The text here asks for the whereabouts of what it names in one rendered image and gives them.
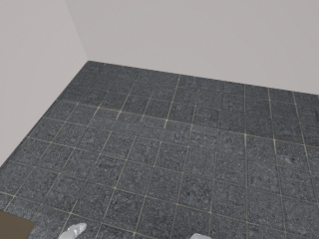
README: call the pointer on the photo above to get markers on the cabinet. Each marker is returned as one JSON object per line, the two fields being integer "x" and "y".
{"x": 14, "y": 227}

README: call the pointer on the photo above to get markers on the left robot hand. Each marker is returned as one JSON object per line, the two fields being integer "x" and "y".
{"x": 73, "y": 231}

